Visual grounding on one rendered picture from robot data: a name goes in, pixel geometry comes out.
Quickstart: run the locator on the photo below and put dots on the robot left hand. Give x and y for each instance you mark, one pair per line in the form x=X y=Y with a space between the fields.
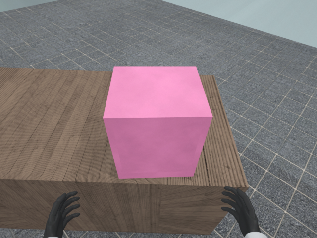
x=57 y=218

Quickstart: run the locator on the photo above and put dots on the pedestal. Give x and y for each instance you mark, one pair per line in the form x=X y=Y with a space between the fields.
x=53 y=140

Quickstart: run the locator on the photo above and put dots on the robot right hand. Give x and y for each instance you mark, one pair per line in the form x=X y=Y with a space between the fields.
x=244 y=212

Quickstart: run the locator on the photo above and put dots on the carton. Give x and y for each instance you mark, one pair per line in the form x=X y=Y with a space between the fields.
x=157 y=119

